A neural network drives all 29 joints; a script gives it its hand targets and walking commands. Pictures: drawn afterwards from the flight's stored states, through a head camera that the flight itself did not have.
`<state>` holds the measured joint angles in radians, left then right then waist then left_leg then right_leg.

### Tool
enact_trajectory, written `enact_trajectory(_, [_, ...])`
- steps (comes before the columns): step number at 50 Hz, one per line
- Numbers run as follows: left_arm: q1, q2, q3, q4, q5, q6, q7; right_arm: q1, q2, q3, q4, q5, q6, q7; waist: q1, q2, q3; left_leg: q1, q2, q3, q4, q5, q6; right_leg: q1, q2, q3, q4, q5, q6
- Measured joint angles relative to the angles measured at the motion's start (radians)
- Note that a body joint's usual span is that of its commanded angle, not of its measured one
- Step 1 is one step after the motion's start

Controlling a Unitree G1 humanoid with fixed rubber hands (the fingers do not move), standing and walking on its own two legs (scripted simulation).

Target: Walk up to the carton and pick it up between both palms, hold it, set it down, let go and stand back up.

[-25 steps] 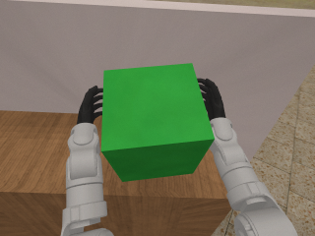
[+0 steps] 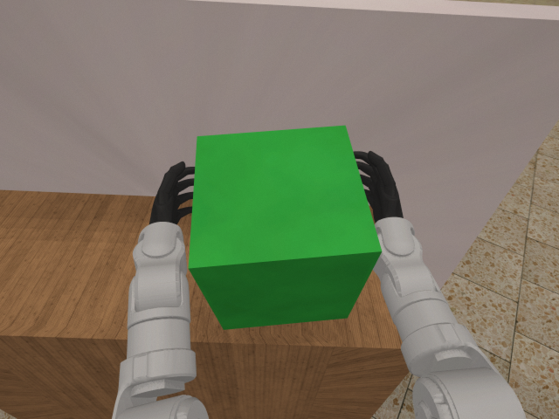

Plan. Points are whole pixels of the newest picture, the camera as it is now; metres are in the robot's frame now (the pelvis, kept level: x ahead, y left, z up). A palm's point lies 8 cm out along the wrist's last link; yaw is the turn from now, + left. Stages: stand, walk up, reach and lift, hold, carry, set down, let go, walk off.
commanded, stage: set down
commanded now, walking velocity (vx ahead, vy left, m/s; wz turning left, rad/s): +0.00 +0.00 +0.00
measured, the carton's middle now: (279, 236) +0.38 +0.01 +0.07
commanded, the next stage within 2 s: none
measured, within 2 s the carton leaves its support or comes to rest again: neither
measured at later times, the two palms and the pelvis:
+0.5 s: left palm (167, 225) +0.37 +0.18 +0.10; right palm (373, 206) +0.39 -0.12 +0.13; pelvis +0.00 +0.00 +0.00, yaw +0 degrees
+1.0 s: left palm (173, 230) +0.39 +0.18 +0.08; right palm (367, 215) +0.40 -0.12 +0.10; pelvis +0.01 +0.01 +0.00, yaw -1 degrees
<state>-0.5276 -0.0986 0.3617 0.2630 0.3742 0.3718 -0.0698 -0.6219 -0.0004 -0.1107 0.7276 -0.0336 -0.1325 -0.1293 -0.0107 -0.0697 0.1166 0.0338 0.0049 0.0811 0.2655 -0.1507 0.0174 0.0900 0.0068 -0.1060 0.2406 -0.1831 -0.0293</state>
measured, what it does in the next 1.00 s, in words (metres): stands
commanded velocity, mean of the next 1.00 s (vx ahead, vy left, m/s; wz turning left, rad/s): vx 0.00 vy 0.00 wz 0.00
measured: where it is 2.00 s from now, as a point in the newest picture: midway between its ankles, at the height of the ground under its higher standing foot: outside the picture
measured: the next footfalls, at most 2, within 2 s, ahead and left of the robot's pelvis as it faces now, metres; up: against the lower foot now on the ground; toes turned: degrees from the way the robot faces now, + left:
none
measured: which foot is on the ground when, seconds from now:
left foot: down 0.00-1.00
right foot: down 0.00-1.00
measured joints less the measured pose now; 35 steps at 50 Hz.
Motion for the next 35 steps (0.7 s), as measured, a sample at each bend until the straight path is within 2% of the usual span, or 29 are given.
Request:
enact_trajectory(5, [-0.028,0.004,0.021,0.065,-0.006,-0.046,0.006,-0.032,0.012,-0.052,0.053,-0.046,-0.031,0.013,0.017,0.003,-0.019,-0.031,0.000,0.000,-0.006,0.012,0.000,-0.034,0.000,-0.002,0.002,0.007,-0.001])
enact_trajectory(14, [-0.069,0.012,0.066,0.225,-0.010,-0.138,0.007,-0.060,0.041,-0.169,0.134,-0.145,-0.063,0.039,0.016,0.015,-0.042,-0.063,-0.001,-0.005,-0.005,0.017,0.001,-0.060,-0.002,-0.011,-0.003,0.012,0.000])
enact_trajectory(27, [-0.101,0.013,0.100,0.366,-0.008,-0.240,0.037,-0.084,0.024,-0.190,0.195,-0.144,-0.082,0.047,0.049,0.024,-0.065,-0.087,0.004,0.007,0.016,-0.002,0.003,-0.080,0.001,-0.001,0.000,0.007,0.003])
enact_trajectory(35, [-0.093,0.031,0.097,0.396,-0.025,-0.262,0.033,-0.084,0.055,-0.251,0.209,-0.190,-0.092,0.059,0.042,0.019,-0.069,-0.116,0.000,-0.005,0.023,-0.002,0.005,-0.101,-0.003,-0.014,0.001,0.006,0.005])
